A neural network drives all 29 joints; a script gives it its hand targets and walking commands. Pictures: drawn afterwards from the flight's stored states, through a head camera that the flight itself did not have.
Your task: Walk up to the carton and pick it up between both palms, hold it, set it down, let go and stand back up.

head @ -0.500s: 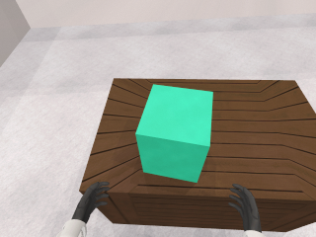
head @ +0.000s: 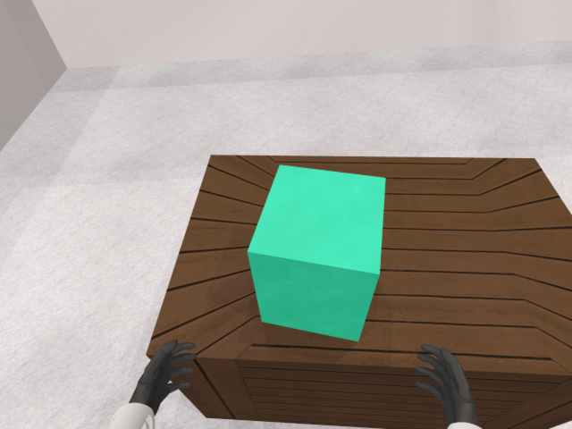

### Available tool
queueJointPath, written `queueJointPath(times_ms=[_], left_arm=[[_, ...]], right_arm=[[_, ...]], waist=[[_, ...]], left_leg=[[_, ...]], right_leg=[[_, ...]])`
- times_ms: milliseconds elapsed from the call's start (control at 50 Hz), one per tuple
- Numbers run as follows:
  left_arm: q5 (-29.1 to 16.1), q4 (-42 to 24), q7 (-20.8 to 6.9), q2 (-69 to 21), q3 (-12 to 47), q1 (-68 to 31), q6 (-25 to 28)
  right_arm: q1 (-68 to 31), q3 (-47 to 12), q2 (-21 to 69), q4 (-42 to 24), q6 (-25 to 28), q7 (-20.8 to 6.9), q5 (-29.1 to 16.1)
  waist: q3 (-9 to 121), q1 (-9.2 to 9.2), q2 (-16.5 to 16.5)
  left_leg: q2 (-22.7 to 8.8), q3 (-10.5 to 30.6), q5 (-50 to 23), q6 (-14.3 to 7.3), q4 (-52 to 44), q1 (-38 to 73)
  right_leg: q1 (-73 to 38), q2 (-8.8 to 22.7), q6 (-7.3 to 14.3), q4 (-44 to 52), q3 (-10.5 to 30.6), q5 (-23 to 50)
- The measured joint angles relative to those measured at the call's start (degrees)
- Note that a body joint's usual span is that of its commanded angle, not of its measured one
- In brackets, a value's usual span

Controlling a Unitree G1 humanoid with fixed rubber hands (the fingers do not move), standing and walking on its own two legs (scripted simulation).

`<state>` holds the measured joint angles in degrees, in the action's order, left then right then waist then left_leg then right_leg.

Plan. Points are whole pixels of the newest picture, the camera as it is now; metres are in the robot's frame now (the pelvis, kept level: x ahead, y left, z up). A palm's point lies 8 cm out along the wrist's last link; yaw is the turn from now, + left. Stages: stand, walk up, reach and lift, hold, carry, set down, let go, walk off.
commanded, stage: set down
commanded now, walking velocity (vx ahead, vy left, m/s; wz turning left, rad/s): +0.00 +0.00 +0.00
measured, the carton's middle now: (319, 254) +0.45 -0.02 -0.08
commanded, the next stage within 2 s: let go in 0.54 s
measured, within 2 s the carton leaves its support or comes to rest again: neither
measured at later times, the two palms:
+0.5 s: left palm (142, 410) +0.17 +0.24 -0.06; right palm (463, 423) +0.16 -0.21 -0.07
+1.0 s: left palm (146, 417) +0.16 +0.23 -0.07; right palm (472, 426) +0.16 -0.22 -0.08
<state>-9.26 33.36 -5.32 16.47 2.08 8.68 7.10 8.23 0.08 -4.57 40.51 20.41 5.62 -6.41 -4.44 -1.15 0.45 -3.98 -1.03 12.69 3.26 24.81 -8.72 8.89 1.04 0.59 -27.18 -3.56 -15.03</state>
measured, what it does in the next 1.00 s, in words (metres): stands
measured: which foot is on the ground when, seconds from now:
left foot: down 0.00-1.00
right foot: down 0.00-1.00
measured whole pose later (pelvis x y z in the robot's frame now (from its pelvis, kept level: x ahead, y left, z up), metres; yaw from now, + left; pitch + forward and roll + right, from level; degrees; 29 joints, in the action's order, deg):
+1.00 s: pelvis +0.00 +0.00 +0.00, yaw +0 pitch -4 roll +1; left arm -6.2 31.2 -2.4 14.7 1.0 10.4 -6.2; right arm 9.5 0.6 -9.2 40.5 11.7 1.0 -3.2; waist -3.7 -0.9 -0.3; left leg -3.9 -1.1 12.0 3.4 23.3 -7.0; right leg 7.5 1.0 0.6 -26.4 -3.6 -14.7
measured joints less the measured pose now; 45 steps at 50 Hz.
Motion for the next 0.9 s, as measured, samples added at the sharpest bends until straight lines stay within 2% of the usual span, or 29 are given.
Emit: queueJointPath(times_ms=[300, 540, 900], left_arm=[[1.15, -1.94, 0.00, 0.00, -1.24, 1.71, -4.57], [1.80, -1.97, 0.96, -0.32, -1.10, 1.71, -8.45], [2.77, -2.15, 2.70, -1.09, -1.10, 1.71, -12.18]], right_arm=[[1.10, -0.01, -1.53, -0.07, -2.51, -0.48, 0.02], [1.18, 0.03, -2.06, -0.10, -6.28, -1.73, 2.07], [1.27, 0.46, -4.27, 0.03, -8.02, -4.02, 2.67]], waist=[[0.63, 0.00, -0.25], [0.75, 0.06, -0.56], [0.75, 0.20, -0.72]], left_leg=[[0.03, -0.02, -0.24, 0.02, -0.67, 1.40], [0.04, -0.03, -0.58, 0.04, -1.27, 1.68], [0.04, -0.04, -0.64, 0.11, -1.46, 1.74]], right_leg=[[-1.44, 0.00, 0.00, 0.76, 0.00, 0.25], [-1.44, -0.01, 0.00, 0.77, 0.00, 0.32], [-1.44, -0.01, 0.05, 0.82, 0.00, 0.31]])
